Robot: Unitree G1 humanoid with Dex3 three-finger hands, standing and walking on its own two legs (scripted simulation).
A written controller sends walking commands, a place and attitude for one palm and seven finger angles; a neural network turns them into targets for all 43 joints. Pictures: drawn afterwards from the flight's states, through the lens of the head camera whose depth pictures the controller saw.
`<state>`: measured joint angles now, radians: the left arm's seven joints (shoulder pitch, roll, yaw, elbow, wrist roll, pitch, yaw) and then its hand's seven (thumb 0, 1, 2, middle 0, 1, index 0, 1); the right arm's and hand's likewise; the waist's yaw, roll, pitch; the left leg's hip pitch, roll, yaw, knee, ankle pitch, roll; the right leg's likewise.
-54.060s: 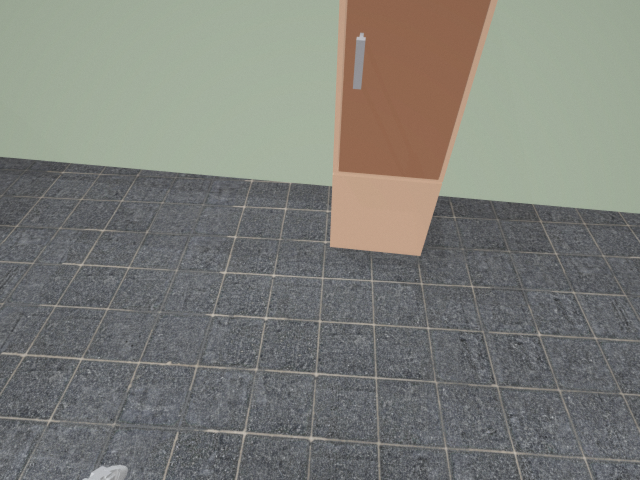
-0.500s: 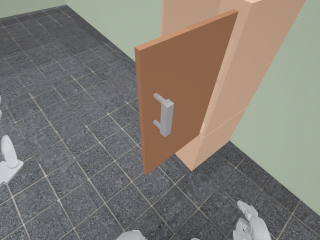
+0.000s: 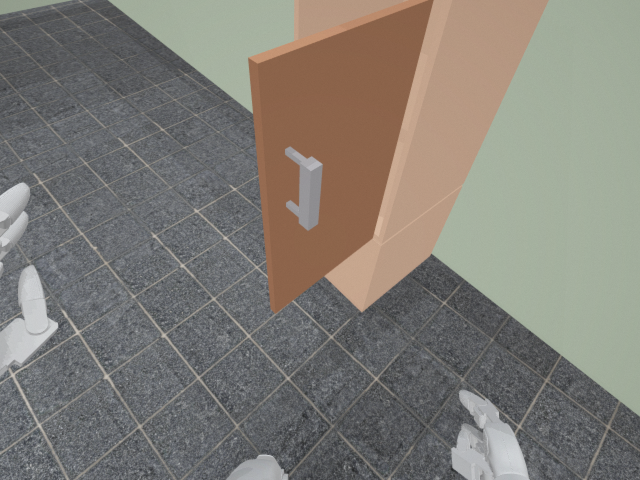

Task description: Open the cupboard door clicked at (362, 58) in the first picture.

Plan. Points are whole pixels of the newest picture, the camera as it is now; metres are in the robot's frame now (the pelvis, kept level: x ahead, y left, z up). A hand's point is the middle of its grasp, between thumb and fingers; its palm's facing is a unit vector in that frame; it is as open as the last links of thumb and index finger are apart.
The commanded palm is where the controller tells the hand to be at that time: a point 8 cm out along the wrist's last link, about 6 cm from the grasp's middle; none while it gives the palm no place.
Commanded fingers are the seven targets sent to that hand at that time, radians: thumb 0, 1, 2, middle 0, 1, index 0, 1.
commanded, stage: stop stepping back and stand still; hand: left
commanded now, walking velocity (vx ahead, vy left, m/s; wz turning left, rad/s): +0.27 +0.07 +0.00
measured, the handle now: (300, 188) +0.51 +0.08 +0.05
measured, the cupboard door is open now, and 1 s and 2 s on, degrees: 92 92 92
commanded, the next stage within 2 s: let the arm hang, fingers relaxed in 0.78 s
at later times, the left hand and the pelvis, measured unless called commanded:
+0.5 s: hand out of the picture +0.13 +0.28 +0.16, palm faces +0.51 -0.77 -0.39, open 7.4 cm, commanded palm +0.07 +0.31 +0.19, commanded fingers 0.00 0.90 0.90 -0.20 -0.30 -0.20 -0.30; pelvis -0.06 +0.00 +0.00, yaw +3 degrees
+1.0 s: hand out of the picture +0.11 +0.29 +0.00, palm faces +0.21 -0.86 -0.47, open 7.4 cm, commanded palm none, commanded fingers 0.00 0.90 0.90 -0.20 -0.30 -0.20 -0.30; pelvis -0.08 +0.02 +0.00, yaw +4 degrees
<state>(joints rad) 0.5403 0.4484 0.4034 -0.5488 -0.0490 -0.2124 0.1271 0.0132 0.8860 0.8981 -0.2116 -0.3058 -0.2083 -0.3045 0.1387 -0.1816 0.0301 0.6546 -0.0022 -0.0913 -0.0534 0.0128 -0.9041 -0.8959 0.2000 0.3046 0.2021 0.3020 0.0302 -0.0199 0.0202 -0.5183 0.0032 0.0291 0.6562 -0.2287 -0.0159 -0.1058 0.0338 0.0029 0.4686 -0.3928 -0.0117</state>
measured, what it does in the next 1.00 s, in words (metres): steps on the spot: left foot, then left foot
